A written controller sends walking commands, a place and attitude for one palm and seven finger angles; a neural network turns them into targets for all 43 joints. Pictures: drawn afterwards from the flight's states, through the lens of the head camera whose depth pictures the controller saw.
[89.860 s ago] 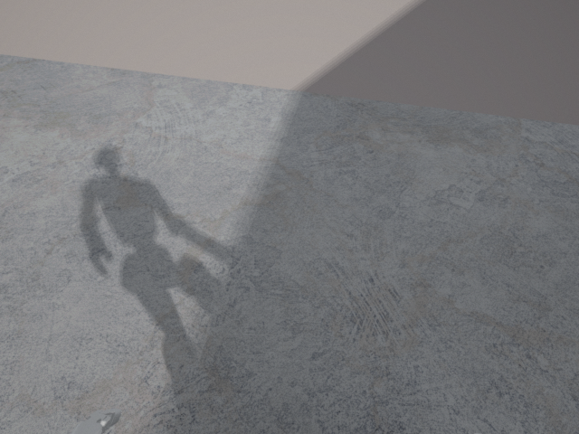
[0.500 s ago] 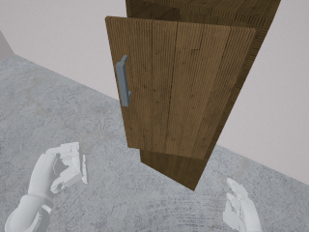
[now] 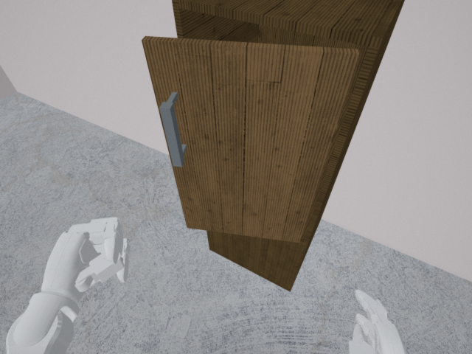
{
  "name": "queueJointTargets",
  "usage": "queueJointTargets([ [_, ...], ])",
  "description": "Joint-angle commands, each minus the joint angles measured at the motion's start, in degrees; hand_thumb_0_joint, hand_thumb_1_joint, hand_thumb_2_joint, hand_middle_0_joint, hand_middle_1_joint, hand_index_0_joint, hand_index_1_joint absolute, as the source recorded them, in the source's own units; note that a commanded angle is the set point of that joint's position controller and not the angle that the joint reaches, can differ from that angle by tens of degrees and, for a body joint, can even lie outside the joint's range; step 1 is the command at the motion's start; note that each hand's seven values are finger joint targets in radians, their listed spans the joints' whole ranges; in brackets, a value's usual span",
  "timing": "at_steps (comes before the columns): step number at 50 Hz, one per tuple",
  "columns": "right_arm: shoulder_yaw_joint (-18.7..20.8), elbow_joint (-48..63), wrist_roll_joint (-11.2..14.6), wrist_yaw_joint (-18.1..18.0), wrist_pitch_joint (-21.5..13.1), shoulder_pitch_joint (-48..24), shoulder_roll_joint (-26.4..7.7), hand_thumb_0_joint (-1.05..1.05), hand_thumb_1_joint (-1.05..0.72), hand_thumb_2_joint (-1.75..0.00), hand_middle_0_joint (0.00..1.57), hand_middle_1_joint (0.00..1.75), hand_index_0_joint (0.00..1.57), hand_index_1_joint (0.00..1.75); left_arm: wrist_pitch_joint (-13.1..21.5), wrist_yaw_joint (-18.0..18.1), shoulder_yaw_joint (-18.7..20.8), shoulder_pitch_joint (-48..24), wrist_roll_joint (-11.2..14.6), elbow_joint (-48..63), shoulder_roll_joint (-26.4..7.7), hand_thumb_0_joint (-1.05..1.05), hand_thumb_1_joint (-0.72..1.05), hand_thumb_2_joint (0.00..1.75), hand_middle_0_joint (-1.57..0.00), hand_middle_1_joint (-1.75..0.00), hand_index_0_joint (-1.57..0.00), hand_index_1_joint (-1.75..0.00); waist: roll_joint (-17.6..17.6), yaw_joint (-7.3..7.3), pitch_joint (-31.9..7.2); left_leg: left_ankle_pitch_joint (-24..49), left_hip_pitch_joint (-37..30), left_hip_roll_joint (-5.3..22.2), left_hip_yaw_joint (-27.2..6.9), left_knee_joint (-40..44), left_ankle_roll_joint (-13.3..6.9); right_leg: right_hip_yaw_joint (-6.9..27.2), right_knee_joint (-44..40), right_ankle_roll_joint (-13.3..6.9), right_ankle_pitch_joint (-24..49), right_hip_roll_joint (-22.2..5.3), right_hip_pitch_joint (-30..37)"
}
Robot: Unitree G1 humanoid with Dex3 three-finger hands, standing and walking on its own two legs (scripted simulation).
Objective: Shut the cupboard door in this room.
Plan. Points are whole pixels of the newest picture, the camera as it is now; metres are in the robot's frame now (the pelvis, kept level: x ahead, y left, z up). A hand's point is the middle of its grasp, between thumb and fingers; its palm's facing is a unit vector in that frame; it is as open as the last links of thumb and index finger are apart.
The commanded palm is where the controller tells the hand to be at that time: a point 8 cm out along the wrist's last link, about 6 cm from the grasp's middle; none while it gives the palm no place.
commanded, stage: raise the hand and make a fist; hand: left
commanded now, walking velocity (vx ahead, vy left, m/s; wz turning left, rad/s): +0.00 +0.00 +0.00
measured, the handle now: (176, 131) +0.51 +0.16 +0.11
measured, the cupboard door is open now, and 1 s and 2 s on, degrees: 20 20 18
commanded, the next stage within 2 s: bring the fist close to the handle in 0.10 s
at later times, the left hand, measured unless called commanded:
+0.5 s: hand (136, 223) +0.28 +0.18 +0.11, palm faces -0.07 -1.00 -0.05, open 3.1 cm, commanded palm +0.26 +0.23 +0.11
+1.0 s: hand (162, 179) +0.37 +0.16 +0.11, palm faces -0.07 -1.00 -0.02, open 3.1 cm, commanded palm +0.35 +0.21 +0.11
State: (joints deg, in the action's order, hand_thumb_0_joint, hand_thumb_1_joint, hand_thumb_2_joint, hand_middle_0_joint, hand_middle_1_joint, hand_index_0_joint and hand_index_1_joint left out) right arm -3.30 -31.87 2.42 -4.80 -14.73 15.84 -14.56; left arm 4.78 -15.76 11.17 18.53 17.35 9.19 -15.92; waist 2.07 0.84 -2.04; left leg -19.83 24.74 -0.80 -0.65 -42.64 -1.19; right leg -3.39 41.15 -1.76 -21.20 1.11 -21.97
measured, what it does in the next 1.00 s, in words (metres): stands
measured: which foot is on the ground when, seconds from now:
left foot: down 0.00-1.00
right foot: down 0.00-1.00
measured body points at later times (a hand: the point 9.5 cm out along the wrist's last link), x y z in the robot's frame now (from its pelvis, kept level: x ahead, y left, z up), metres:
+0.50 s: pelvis +0.01 -0.01 +0.00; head +0.02 -0.03 +0.45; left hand +0.28 +0.23 +0.11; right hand +0.18 -0.25 -0.08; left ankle +0.03 +0.10 -0.71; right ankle +0.00 -0.10 -0.71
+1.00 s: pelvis +0.01 +0.00 +0.00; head +0.03 -0.01 +0.45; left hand +0.37 +0.21 +0.12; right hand +0.16 -0.24 -0.09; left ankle +0.03 +0.10 -0.71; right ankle +0.00 -0.10 -0.71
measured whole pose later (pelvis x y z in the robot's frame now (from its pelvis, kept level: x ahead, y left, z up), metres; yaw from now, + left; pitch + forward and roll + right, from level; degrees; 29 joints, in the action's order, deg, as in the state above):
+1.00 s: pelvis +0.01 +0.00 +0.00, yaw -1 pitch +4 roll +0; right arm -2.9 -36.5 2.5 -4.4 -9.7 13.9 -14.3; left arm 6.3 -12.6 9.8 -16.0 13.5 -20.8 -15.4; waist 1.7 -1.0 -2.2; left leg -19.4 25.8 -1.0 0.1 -40.8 -1.1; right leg -2.6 40.6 -1.8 -21.2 0.9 -23.9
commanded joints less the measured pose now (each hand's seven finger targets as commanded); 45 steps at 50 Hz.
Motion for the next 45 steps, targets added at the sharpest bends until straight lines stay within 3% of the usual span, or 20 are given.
queueJointTargets([
  [1, 2.82, 8.49, 0.24, 0.21, -4.13, -6.02, -6.15, 0.00, -0.90, -0.90, 0.20, 0.30, 0.20, 0.30, 7.87, 0.96, 5.04, -8.25, 1.64, 12.46, -7.10, 0.00, 0.90, 0.90, -1.30, -1.50, -1.30, -1.50, 1.92, 0.15, -7.37, 6.64, -4.58, 0.11, -1.82, 6.32, -0.13, 1.89, -7.37, 0.71, 6.84, -0.43, 0.52],
  [2, 3.04, 8.25, 0.29, 0.26, -4.09, -5.70, -6.55, 0.00, -0.90, -0.90, 0.20, 0.30, 0.20, 0.30, 7.16, 0.38, 4.68, -7.21, 1.31, 10.15, -7.34, 0.00, 0.90, 0.90, -1.30, -1.50, -1.30, -1.50, -0.34, -0.23, -6.61, 6.47, -3.54, 0.17, -1.67, 5.63, -0.38, 2.68, -8.00, 1.03, 6.56, -0.65, 0.37],
  [5, 3.28, 8.46, 0.77, 0.17, -3.96, -5.74, -6.79, 0.00, -0.90, -0.90, 0.20, 0.30, 0.20, 0.30, 4.62, -1.93, 2.20, -5.78, 1.23, 7.83, -6.17, 0.00, 0.90, 0.90, -1.30, -1.50, -1.30, -1.50, 0.13, -0.19, -5.01, 6.01, -2.15, -0.07, -1.21, 5.06, -0.39, 4.38, -9.20, 1.35, 5.90, -1.56, 0.21],
  [7, 3.51, 8.86, 0.79, -0.05, -3.83, -5.82, -7.11, 0.00, -0.90, -0.90, 0.20, 0.30, 0.20, 0.30, 3.11, -2.48, 3.59, -5.35, 1.30, 7.21, -7.88, 0.00, 0.90, 0.90, -1.30, -1.50, -1.30, -1.50, -2.74, 0.09, -5.44, 6.75, -1.65, 0.01, -1.24, 4.45, -0.61, 5.47, -9.62, 1.86, 6.48, -1.92, 1.02],
  [10, 3.34, 9.66, 0.47, -0.42, -3.75, -6.66, -6.55, 0.00, -0.90, -0.90, 0.20, 0.30, 0.20, 0.30, 3.93, -2.02, 5.94, -8.17, 2.28, 11.47, -9.10, 0.00, 0.90, 0.90, -1.30, -1.50, -1.30, -1.50, -2.87, 0.56, -8.01, 7.30, -2.14, -0.18, -1.15, 4.13, -0.54, 6.32, -9.77, 2.28, 6.75, -2.55, 2.35],
  [12, 3.17, 8.67, 0.08, -0.73, -3.52, -6.43, -6.64, 0.00, -0.90, -0.90, 0.20, 0.30, 0.20, 0.30, 5.82, -0.60, 9.23, -12.28, 2.51, 12.53, -12.44, 0.00, 0.90, 0.90, -1.30, -1.50, -1.30, -1.50, -3.31, 0.45, -8.68, 8.25, -2.11, 0.01, -1.29, 3.60, -0.49, 6.61, -9.13, 2.43, 8.49, -2.45, 2.96],
  [13, 3.16, 8.31, 0.05, -0.80, -3.37, -6.43, -6.32, 0.00, -0.90, -0.90, 0.20, 0.30, 0.20, 0.30, 6.74, -0.20, 9.38, -15.18, 2.45, 11.93, -12.17, 0.00, 0.90, 0.90, -1.30, -1.50, -1.30, -1.50, -3.01, -0.08, -9.09, 8.31, -2.26, 0.02, -1.23, 3.61, -0.52, 6.43, -8.89, 2.45, 8.78, -2.45, 2.71],
  [17, 3.05, 6.07, 0.58, -0.96, -3.02, -6.12, -6.70, 0.00, -0.90, -0.90, 0.20, 0.30, 0.20, 0.30, 8.17, -0.31, 7.25, -21.94, 2.12, 3.87, -10.84, 0.00, 0.90, 0.90, -1.30, -1.50, -1.30, -1.50, -1.30, -1.57, -5.31, 6.27, -2.15, 0.12, -1.16, 3.60, -0.50, 6.11, -9.29, 2.10, 5.16, -1.82, -0.72],
  [20, 3.26, 5.85, 1.13, -1.32, -3.12, -6.03, -7.16, 0.00, -0.90, -0.90, 0.20, 0.30, 0.20, 0.30, 6.16, -2.53, 3.14, -25.02, 1.64, -0.39, -8.84, 0.00, 0.90, 0.90, -1.30, -1.50, -1.30, -1.50, 0.80, -1.85, -7.25, 6.33, -3.45, -0.04, -1.05, 4.06, -0.64, 6.19, -9.46, 1.97, 6.10, -2.00, -0.43],
  [24, 3.49, 6.78, 1.19, -1.39, -2.92, -5.68, -7.20, 0.00, -0.90, -0.90, 0.20, 0.30, 0.20, 0.30, 3.02, -3.78, 1.58, -26.45, 1.25, -1.83, -7.88, 0.00, 0.90, 0.90, -1.30, -1.50, -1.30, -1.50, -1.17, -0.84, -12.70, 10.22, -5.18, -0.07, -1.30, 4.71, -0.86, 5.05, -7.98, 2.11, 12.77, -2.02, 2.60],
  [26, 3.48, 6.77, 0.98, -1.35, -2.49, -5.74, -7.18, 0.00, -0.90, -0.90, 0.20, 0.30, 0.20, 0.30, 2.85, -2.58, 3.72, -28.90, 1.19, -1.61, -9.45, 0.00, 0.90, 0.90, -1.30, -1.50, -1.30, -1.50, -0.64, -0.31, -14.05, 12.26, -6.31, -0.09, -1.13, 5.23, -0.73, 3.73, -6.98, 1.85, 15.64, -1.71, 3.23],
  [27, 3.42, 6.56, 0.74, -1.22, -2.23, -5.51, -7.25, 0.00, -0.90, -0.90, 0.20, 0.30, 0.20, 0.30, 3.00, -1.45, 6.21, -28.87, 1.15, -2.34, -11.81, 0.00, 0.90, 0.90, -1.30, -1.50, -1.30, -1.50, -2.78, 0.22, -14.16, 13.41, -5.91, 0.14, -1.34, 5.16, -0.69, 3.88, -6.67, 1.93, 17.12, -1.69, 4.15],
  [28, 3.40, 6.94, 0.57, -0.98, -2.01, -5.85, -6.88, 0.00, -0.90, -0.90, 0.20, 0.30, 0.20, 0.30, 3.51, -0.57, 6.22, -29.98, 0.97, -0.96, -11.00, 0.00, 0.90, 0.90, -1.30, -1.50, -1.30, -1.50, -2.00, 0.46, -15.43, 15.00, -6.52, 0.04, -1.03, 5.49, -0.67, 3.29, -5.91, 1.78, 19.33, -1.63, 4.85],
  [31, 3.38, 6.80, 0.28, -0.13, -1.39, -5.51, -6.51, 0.00, -0.90, -0.90, 0.20, 0.30, 0.20, 0.30, 4.77, 2.17, 7.02, -30.11, 0.36, -2.36, -10.10, 0.00, 0.90, 0.90, -1.30, -1.50, -1.30, -1.50, -2.30, 0.79, -14.98, 17.29, -7.43, 0.10, -0.68, 6.06, -0.27, 1.84, -4.86, 1.34, 21.63, -1.09, 4.38],
  [32, 3.46, 6.38, 0.16, 0.02, -0.88, -5.24, -6.74, 0.00, -0.90, -0.90, 0.20, 0.30, 0.20, 0.30, 4.88, 2.82, 8.58, -29.78, -0.06, -4.04, -11.87, 0.00, 0.90, 0.90, -1.30, -1.50, -1.30, -1.50, -2.85, 1.10, -14.23, 17.92, -6.70, 0.25, -0.50, 5.83, -0.31, 2.22, -4.88, 1.32, 22.46, -1.15, 4.92],
  [36, 3.55, 6.11, 0.58, 0.66, 0.31, -5.07, -6.60, 0.00, -0.90, -0.90, 0.20, 0.30, 0.20, 0.30, 4.23, 3.01, 2.74, -35.09, -2.13, -7.69, -7.48, 0.00, 0.90, 0.90, -1.30, -1.50, -1.30, -1.50, 0.40, -0.73, -11.19, 15.05, -7.25, 0.41, -0.18, 6.80, -0.07, 1.70, -5.68, 1.00, 18.37, -0.84, 1.20],
  [37, 3.64, 5.75, 0.64, 0.62, 0.60, -4.73, -6.98, 0.00, -0.90, -0.90, 0.20, 0.30, 0.20, 0.30, 4.00, 2.94, 2.71, -36.87, -2.39, -8.77, -8.23, 0.00, 0.90, 0.90, -1.30, -1.50, -1.30, -1.50, -1.88, -1.25, -10.87, 14.86, -6.91, 0.58, -0.48, 6.68, -0.28, 1.86, -6.02, 1.03, 17.96, -0.79, 1.29],
  [41, 3.76, 5.18, 0.71, 0.18, 1.24, -4.78, -7.16, 0.00, -0.90, -0.90, 0.20, 0.30, 0.20, 0.30, 3.88, 2.21, 1.58, -45.22, -2.39, -10.28, -8.27, 0.00, 0.90, 0.90, -1.30, -1.50, -1.30, -1.50, 0.05, -2.19, -13.46, 13.45, -8.77, 0.42, -0.75, 6.79, -0.27, 2.04, -6.54, 0.82, 16.44, -0.73, 0.78],
  [42, 3.79, 4.82, 0.55, 0.00, 1.45, -4.48, -7.39, 0.00, -0.90, -0.90, 0.20, 0.30, 0.20, 0.30, 4.29, 2.45, 2.44, -47.10, -2.30, -10.25, -9.48, 0.00, 0.90, 0.90, -1.30, -1.50, -1.30, -1.50, -1.88, -2.28, -14.55, 14.07, -8.82, 0.56, -0.90, 6.54, -0.40, 2.11, -6.45, 0.86, 16.93, -0.71, 1.57],
  [45, 3.78, 3.94, 0.51, -0.16, 1.72, -4.44, -7.17, 0.00, -0.90, -0.90, 0.20, 0.30, 0.20, 0.30, 5.35, 3.00, 2.46, -52.61, -2.31, -12.90, -9.33, 0.00, 0.90, 0.90, -1.30, -1.50, -1.30, -1.50, -0.75, -2.56, -16.29, 14.00, -10.03, 0.53, -1.02, 6.61, -0.19, 1.96, -6.27, 0.73, 16.58, -0.64, 0.93],
])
